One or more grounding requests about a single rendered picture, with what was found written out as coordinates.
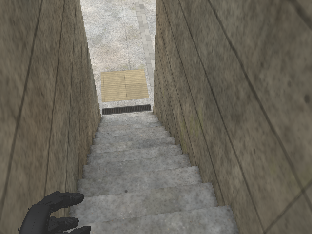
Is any robot left hand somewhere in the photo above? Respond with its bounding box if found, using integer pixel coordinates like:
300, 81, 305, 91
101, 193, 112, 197
18, 191, 92, 234

